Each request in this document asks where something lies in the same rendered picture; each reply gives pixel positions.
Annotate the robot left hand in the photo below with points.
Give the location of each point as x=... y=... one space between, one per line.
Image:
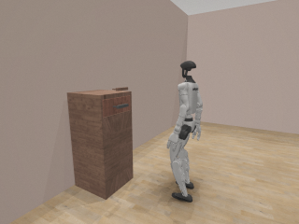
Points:
x=174 y=137

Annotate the robot right upper arm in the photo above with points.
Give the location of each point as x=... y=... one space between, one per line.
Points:
x=199 y=99

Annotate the drawer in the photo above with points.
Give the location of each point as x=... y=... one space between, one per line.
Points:
x=108 y=104

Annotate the robot left forearm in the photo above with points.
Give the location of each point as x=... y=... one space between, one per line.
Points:
x=181 y=118

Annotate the robot right forearm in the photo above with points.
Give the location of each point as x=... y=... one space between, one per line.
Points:
x=197 y=118

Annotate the handle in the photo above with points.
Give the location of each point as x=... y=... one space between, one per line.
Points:
x=121 y=106
x=122 y=89

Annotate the robot right thigh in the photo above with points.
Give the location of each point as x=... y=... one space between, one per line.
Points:
x=183 y=154

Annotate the robot right hand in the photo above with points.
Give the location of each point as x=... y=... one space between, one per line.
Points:
x=197 y=129

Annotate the cabinet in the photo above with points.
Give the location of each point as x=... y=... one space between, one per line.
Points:
x=102 y=147

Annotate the right robot shin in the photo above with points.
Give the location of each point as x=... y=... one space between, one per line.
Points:
x=186 y=168

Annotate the robot left upper arm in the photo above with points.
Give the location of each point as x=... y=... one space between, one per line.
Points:
x=183 y=92

